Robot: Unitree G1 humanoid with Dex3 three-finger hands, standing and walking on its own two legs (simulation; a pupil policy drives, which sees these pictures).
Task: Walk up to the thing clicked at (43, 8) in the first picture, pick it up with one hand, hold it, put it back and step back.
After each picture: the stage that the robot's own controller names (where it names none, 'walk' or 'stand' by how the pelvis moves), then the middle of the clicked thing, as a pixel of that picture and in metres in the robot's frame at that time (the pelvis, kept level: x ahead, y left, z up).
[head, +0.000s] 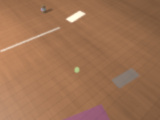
stand; (43, 8) +2.08 +0.55 -0.72
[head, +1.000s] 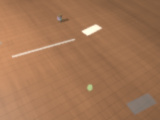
walk; (59, 18) +1.98 +0.23 -0.70
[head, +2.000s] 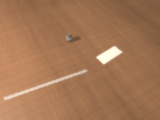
walk; (69, 37) +1.35 +0.09 -0.71
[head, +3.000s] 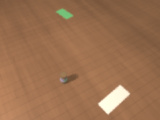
walk; (63, 78) +0.83 +0.14 -0.71
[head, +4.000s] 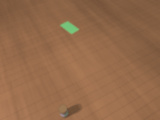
walk; (63, 111) +0.51 +0.19 -0.70
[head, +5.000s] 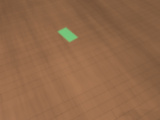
stand; out of the picture +0.36 +0.17 -0.71
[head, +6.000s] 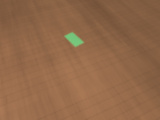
stand; out of the picture +0.35 +0.16 -0.71
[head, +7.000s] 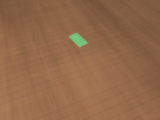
stand; out of the picture +0.38 +0.15 -0.72
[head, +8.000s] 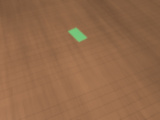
stand; out of the picture +0.40 +0.15 -0.72
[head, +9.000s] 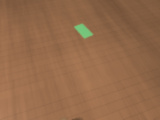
stand; out of the picture +0.40 +0.12 -0.70
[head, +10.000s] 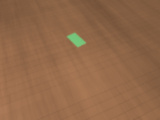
stand; out of the picture +0.37 +0.14 -0.72
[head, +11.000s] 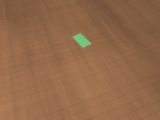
stand; out of the picture +0.38 +0.14 -0.73
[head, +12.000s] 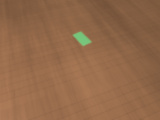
stand; out of the picture +0.38 +0.14 -0.73
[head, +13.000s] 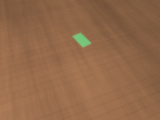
stand; out of the picture +0.37 +0.14 -0.73
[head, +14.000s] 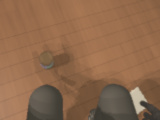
go down; (46, 61) +0.47 +0.14 -0.37
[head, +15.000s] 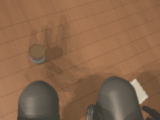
approach; (37, 55) +0.48 +0.16 -0.31
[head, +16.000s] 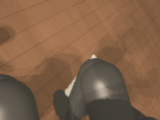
close in; out of the picture +0.47 +0.20 -0.23
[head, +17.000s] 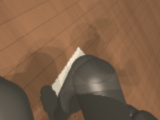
close; out of the picture +0.47 +0.22 -0.23
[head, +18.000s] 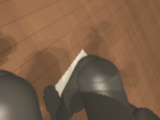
lift; out of the picture +0.40 +0.17 -0.23
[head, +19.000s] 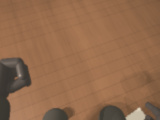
lift; (55, 118) +0.27 +0.14 -0.53
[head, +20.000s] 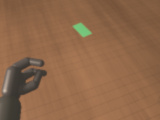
go down; out of the picture +0.20 +0.12 -0.70
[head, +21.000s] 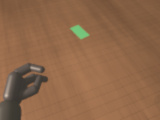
hold; out of the picture +0.21 +0.13 -0.70
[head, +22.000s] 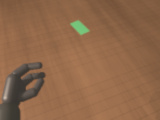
stand; out of the picture +0.23 +0.14 -0.70
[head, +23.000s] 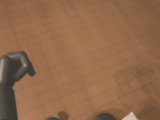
crouch; out of the picture +0.27 +0.15 -0.57
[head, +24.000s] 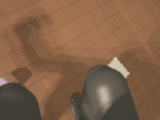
lower; (1, 88) +0.32 +0.19 -0.29
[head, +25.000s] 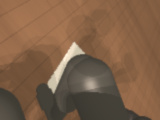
lower; out of the picture +0.33 +0.23 -0.26
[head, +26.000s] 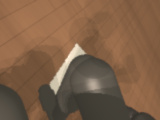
lower; out of the picture +0.33 +0.23 -0.25
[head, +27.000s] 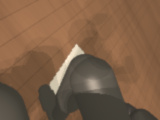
lower; out of the picture +0.32 +0.22 -0.26
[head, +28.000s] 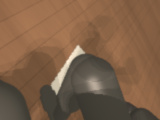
lower; out of the picture +0.32 +0.22 -0.25
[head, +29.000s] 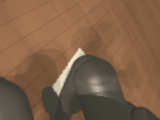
loosen; out of the picture +0.32 +0.21 -0.25
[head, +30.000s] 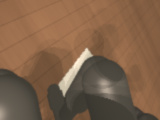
stand; out of the picture +0.34 +0.23 -0.25
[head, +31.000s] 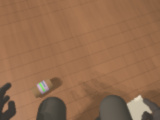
walk; (42, 87) +0.38 +0.21 -0.48
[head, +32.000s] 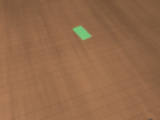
stand; out of the picture +0.37 +0.22 -0.69
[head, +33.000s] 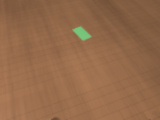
stand; out of the picture +0.43 +0.26 -0.69
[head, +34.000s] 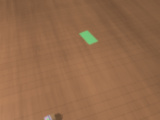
stand; out of the picture +0.48 +0.28 -0.74
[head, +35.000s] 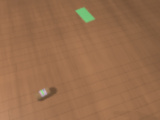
walk; (42, 93) +0.56 +0.27 -0.72
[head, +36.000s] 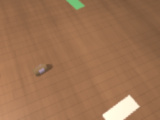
walk; (39, 69) +0.77 +0.35 -0.72
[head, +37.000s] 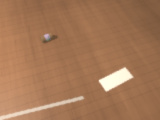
walk; (46, 37) +1.18 +0.39 -0.71
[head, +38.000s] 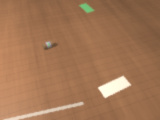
stand; (47, 44) +1.30 +0.39 -0.74
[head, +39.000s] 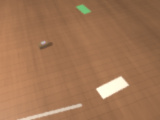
stand; (43, 44) +1.35 +0.44 -0.75
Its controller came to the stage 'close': yes
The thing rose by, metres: 0.15
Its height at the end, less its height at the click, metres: -0.02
